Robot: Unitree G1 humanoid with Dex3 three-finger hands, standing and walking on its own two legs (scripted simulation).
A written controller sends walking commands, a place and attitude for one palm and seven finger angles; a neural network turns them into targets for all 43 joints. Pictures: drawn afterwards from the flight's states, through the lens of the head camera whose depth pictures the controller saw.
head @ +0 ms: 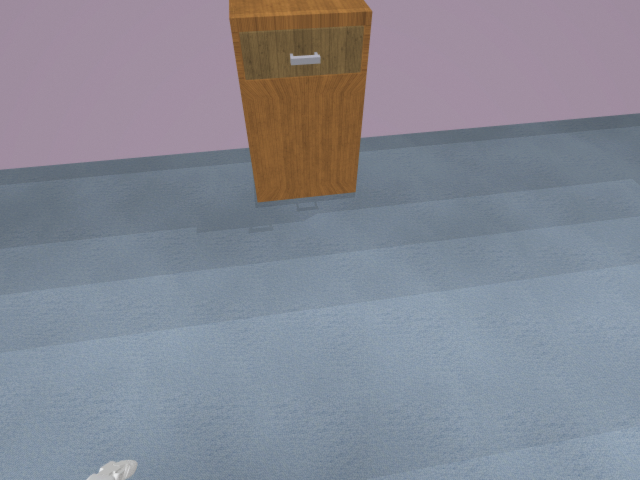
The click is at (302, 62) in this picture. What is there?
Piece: drawer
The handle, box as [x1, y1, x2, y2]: [290, 52, 320, 64]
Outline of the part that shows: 320,57 316,52 314,52 313,55 293,56 291,53 290,62 291,64 319,63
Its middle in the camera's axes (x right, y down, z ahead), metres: -0.06 -0.64 +1.36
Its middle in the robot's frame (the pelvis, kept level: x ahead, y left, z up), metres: +1.44 +0.13 -0.09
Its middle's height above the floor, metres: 0.68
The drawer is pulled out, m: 0.00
